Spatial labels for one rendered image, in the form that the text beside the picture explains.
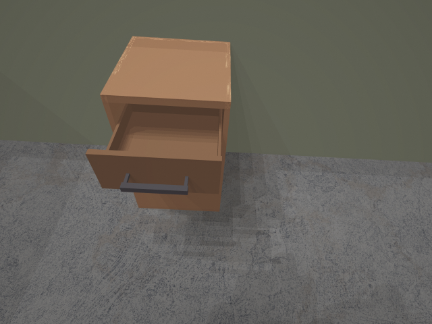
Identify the drawer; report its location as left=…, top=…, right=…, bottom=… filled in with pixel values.
left=86, top=103, right=222, bottom=194

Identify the cabinet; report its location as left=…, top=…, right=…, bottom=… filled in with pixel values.
left=100, top=36, right=231, bottom=212

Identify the handle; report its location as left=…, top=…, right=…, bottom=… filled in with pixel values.
left=119, top=173, right=188, bottom=195

